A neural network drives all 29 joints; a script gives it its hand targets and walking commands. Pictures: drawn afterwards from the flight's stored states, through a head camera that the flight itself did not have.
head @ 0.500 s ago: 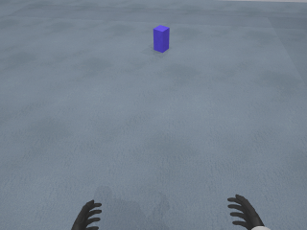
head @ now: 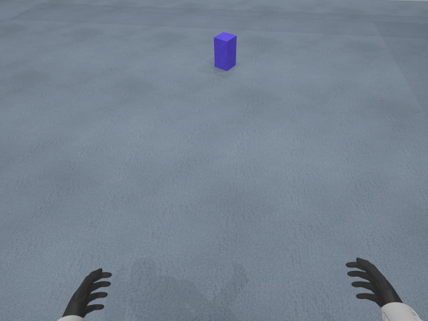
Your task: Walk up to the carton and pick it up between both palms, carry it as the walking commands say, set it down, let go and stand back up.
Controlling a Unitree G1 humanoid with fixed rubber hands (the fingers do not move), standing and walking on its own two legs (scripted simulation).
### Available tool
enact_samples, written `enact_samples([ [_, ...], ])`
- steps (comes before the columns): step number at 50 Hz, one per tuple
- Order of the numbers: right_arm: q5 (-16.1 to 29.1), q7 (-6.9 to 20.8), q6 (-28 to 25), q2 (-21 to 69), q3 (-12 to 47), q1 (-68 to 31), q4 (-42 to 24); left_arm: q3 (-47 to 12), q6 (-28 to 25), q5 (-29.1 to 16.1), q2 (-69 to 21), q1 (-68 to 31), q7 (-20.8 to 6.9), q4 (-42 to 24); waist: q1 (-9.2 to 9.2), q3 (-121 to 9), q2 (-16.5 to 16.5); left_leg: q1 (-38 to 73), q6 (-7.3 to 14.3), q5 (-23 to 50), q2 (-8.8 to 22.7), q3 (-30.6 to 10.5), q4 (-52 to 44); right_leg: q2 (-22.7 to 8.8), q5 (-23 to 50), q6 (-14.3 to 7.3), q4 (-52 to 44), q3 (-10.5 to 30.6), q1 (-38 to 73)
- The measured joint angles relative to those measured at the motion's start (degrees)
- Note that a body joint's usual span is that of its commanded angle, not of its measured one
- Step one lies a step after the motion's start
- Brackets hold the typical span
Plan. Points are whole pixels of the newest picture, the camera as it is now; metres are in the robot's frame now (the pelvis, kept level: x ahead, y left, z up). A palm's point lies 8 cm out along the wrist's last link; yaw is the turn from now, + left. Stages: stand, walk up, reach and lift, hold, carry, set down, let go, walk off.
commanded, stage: stand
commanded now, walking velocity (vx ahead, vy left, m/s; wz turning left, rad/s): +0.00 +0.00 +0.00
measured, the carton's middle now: (225, 51) +2.39 -0.10 -0.62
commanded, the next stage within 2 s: walk up in 1.28 s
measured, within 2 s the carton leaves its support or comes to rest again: neither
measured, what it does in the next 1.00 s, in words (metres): stands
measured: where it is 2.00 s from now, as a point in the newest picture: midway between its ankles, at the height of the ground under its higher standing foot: outside the picture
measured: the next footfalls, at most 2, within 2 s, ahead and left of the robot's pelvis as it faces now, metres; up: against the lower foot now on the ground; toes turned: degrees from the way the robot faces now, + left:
none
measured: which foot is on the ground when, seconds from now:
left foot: down 0.00-1.00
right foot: down 0.00-1.00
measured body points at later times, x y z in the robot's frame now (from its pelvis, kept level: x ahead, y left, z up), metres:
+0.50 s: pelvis +0.00 +0.00 +0.01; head +0.00 +0.00 +0.46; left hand +0.16 +0.30 -0.07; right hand +0.16 -0.29 -0.07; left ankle +0.01 +0.12 -0.73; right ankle +0.01 -0.12 -0.73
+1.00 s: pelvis +0.00 +0.00 +0.01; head +0.00 +0.00 +0.46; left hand +0.13 +0.31 -0.08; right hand +0.13 -0.30 -0.08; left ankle +0.01 +0.12 -0.73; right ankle +0.01 -0.12 -0.73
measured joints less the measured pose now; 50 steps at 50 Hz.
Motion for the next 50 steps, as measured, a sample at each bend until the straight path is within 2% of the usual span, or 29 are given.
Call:
enact_samples([
  [50,0.62,-0.68,0.17,-1.88,1.61,-1.11,13.41,-1.57,0.11,-0.51,1.78,-1.09,0.71,13.61,-0.01,0.13,-0.02,5.08,0.02,5.63,-0.12,0.10,-10.28,-0.11,5.66,0.20,-10.31,0.02,5.09],
])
